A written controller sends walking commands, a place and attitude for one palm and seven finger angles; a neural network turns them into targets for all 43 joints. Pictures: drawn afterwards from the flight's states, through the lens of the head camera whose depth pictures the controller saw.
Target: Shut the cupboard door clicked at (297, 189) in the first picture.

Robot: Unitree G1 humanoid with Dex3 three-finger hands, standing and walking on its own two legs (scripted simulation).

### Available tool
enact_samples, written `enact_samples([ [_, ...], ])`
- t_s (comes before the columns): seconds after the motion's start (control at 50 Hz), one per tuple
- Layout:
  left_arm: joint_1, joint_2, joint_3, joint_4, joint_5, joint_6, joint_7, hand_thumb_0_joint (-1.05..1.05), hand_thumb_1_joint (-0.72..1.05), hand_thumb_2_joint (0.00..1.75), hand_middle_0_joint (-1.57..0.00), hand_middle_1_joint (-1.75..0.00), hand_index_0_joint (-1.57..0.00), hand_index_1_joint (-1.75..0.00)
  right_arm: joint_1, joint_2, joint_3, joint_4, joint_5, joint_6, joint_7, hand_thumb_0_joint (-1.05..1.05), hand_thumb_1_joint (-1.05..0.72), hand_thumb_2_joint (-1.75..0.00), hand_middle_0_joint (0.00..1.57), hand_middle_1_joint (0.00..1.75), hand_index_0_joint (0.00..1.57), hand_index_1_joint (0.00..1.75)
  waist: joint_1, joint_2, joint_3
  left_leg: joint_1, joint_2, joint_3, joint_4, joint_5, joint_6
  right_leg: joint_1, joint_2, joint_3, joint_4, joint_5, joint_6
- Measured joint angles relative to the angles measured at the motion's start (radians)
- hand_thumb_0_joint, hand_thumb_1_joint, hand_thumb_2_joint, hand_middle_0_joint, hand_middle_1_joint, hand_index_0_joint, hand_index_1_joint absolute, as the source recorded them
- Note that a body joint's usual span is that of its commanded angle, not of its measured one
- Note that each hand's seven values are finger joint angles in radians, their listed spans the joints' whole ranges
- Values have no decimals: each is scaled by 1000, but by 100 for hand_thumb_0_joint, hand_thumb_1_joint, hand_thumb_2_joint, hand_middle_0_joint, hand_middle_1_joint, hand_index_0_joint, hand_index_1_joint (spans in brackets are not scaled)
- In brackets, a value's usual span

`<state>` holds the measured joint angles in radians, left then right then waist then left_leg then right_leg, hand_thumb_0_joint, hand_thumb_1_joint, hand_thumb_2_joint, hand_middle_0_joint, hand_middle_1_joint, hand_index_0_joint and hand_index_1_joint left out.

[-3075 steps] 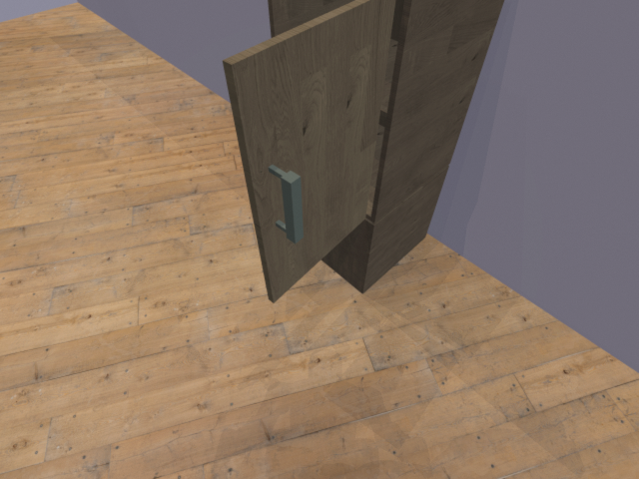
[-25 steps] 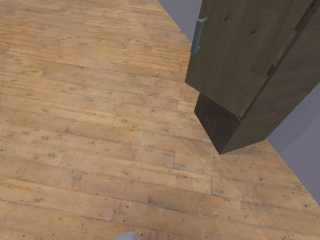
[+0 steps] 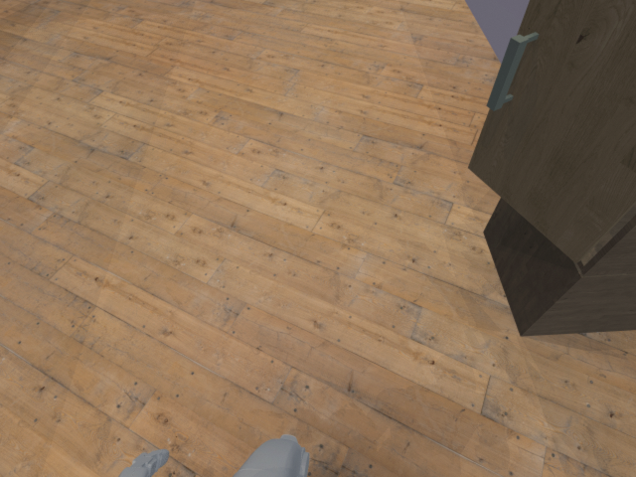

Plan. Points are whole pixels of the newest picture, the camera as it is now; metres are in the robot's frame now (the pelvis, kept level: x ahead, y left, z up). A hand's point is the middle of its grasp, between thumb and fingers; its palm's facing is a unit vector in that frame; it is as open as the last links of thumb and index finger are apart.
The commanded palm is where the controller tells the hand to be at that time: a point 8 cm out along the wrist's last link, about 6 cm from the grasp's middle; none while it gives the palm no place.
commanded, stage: walk to a spot facing it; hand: left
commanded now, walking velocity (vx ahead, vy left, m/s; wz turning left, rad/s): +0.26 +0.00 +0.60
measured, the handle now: (512, 72) +0.87 -0.39 -0.01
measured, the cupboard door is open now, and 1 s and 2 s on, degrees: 27 27 27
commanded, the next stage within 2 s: turn to face it in 0.96 s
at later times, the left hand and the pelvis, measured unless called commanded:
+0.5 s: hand out of the picture +0.01 +0.26 -0.17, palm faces +0.36 -0.90 -0.23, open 7.4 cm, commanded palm none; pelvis +0.08 +0.06 +0.00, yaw +18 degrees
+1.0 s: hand (154, 366) +0.29 +0.29 -0.15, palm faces +0.55 -0.81 -0.20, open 7.2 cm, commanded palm none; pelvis +0.29 +0.08 +0.01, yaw +32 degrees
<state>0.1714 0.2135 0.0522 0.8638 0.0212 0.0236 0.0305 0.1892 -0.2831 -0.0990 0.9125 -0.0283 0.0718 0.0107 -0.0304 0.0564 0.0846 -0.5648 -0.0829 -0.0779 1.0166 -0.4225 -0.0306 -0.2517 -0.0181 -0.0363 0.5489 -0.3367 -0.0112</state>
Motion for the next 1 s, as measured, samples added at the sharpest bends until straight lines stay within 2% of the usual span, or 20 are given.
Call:
enact_samples([
  [0.06, 34, -13, -3, 15, -1, -8, 3, 1, 90, 90, -20, -30, -20, -30, -7, 4, 6, -7, 3, 2, 8, 1, -91, -90, 19, 30, 20, 30, -6, -13, 17, 2, 46, 57, 108, 5, -17, 42, -25, -39, -18, -8, 0],
  [0.16, 97, -30, -5, 34, 2, -37, -7, 1, 90, 90, -20, -30, -20, -30, -24, 22, 24, 1, 3, 11, 23, 1, -91, -90, 19, 30, 19, 30, 12, -38, 24, 61, 102, 101, 29, 4, -13, 105, -64, -122, -48, -26, 10],
  [0.24, 154, -27, 1, 61, 10, -50, -16, 1, 90, 90, -20, -30, -20, -30, -62, 40, 37, -2, 4, 6, 34, 1, -91, -90, 19, 30, 19, 30, 45, -66, 26, 109, 119, 140, -113, -15, 10, 142, -99, -183, -51, -53, 31],
  [0.28, 186, -17, 7, 78, 12, -51, -22, 1, 90, 90, -20, -30, -20, -30, -85, 47, 44, -15, 5, -4, 38, 1, -91, -90, 19, 30, 19, 30, 65, -86, 28, 148, 115, 166, -222, -23, 25, 155, -123, -206, -35, -76, 48],
  [0.32, 223, -2, 11, 97, 8, -49, -28, 1, 90, 90, -20, -30, -20, -30, -103, 50, 53, -39, 3, -26, 40, 1, -91, -90, 19, 30, 19, 30, 77, -106, 24, 213, 97, 196, -370, 19, 47, 150, -155, -219, 26, -118, 68],
  [0.34, 242, 2, 13, 106, 4, -44, -32, 1, 90, 90, -20, -30, -20, -30, -111, 44, 56, -55, 0, -43, 39, 1, -91, -90, 19, 30, 20, 30, 78, -102, 19, 228, 97, 196, -414, 98, 70, 115, -168, -215, 116, -140, 69],
  [0.36, 245, 9, 14, 117, 3, -30, -37, 1, 90, 90, -20, -30, -20, -30, -121, 45, 57, -66, 0, -60, 34, 1, -91, -90, 19, 30, 20, 30, 78, -106, 25, 219, 92, 196, -383, 130, 79, 61, -173, -173, 252, -173, 69],
  [0.4, 233, 23, 18, 136, 5, -1, -38, 1, 90, 90, -20, -30, -20, -30, -117, 51, 66, -76, 1, -85, 23, 1, -91, -90, 20, 30, 20, 30, 79, -109, 28, 230, 85, 193, -349, 99, 84, -55, -150, -85, 485, -194, 61],
  [0.46, 186, 35, 28, 132, 9, 9, -45, 1, 91, 90, -20, -30, -20, -30, -70, 63, 74, -69, 1, -97, 4, 0, -90, -90, 20, 30, 20, 30, 72, -104, 15, 288, 71, 167, -415, 92, 79, -192, -131, -33, 595, -100, 59],
  [0.58, 83, 26, 30, 65, 9, -16, -60, 1, 91, 90, -20, -30, -20, -30, 50, 91, 81, 16, 6, -104, -8, 0, -90, -90, 20, 30, 20, 30, 55, -91, -12, 428, 47, 117, -589, 130, 82, -342, -126, 2, 469, 102, 76],
  [0.7, -9, 3, 21, 28, 3, -26, -69, 1, 91, 90, -20, -30, -20, -30, 156, 112, 73, 95, 1, -106, -11, 1, -90, -90, 20, 30, 20, 30, 14, -80, -17, 538, 41, 89, -648, 82, 60, -314, -99, -5, 194, 192, 66],
  [0.76, -32, -4, 17, 11, 3, -40, -72, 1, 91, 90, -20, -30, -20, -30, 201, 112, 67, 128, 0, -102, -12, 1, -90, -90, 20, 30, 20, 30, -7, -68, -16, 564, 54, 75, -593, 3, 39, -229, -64, -24, 81, 191, 46],
  [0.78, -38, -6, 14, 3, 5, -54, -72, 1, 91, 90, -20, -30, -20, -30, 216, 111, 64, 138, 4, -100, -11, 1, -90, -90, 20, 30, 20, 30, -11, -63, -16, 542, 58, 66, -519, -38, 42, -195, -55, -30, 48, 175, 14],
  [0.8, -49, -15, 13, 1, 8, -68, -67, 1, 91, 90, -20, -30, -20, -30, 215, 105, 61, 149, 10, -94, -11, 1, -90, -90, 20, 30, 20, 30, -11, -48, -5, 490, 63, 52, -375, -79, 54, -195, -48, -45, 76, 152, -15],
  [0.82, -56, -26, 10, -2, 7, -77, -61, 1, 91, 90, -20, -30, -20, -30, 208, 101, 58, 156, 14, -87, -12, 1, -90, -90, 20, 30, 20, 30, -15, -37, 9, 424, 62, 41, -202, -98, 65, -185, -49, -63, 99, 127, -25],
  [0.86, -53, -45, 4, -5, 7, -79, -47, 1, 91, 90, -20, -30, -20, -30, 196, 93, 50, 157, 12, -77, -11, 1, -90, -90, 20, 30, 20, 30, -20, -28, 18, 289, 65, 48, 85, -57, 73, -141, -56, -98, 89, 99, -23],
  [0.88, -44, -55, 1, -2, 7, -78, -40, 1, 91, 90, -20, -30, -20, -30, 188, 90, 47, 154, 11, -73, -8, 1, -90, -90, 20, 30, 20, 30, -21, -26, 17, 229, 76, 60, 168, -20, 71, -115, -58, -115, 66, 99, -15],
  [0.92, -20, -71, -1, 12, 7, -78, -30, 0, 91, 90, -20, -30, -20, -30, 165, 85, 41, 139, 8, -62, -2, 1, -91, -90, 20, 30, 20, 30, -25, -27, 6, 129, 102, 83, 228, 38, 61, -63, -62, -149, 12, 98, -13],
  [1.0, 20, -71, 22, 30, -4, -86, -9, -1, 94, 90, -20, -30, -20, -30, 107, 87, 35, 90, 6, -46, 8, 1, -91, -90, 19, 30, 19, 30, -20, -45, -8, 4, 142, 117, 138, 84, 32, 21, -72, -218, -74, 91, -10],
])
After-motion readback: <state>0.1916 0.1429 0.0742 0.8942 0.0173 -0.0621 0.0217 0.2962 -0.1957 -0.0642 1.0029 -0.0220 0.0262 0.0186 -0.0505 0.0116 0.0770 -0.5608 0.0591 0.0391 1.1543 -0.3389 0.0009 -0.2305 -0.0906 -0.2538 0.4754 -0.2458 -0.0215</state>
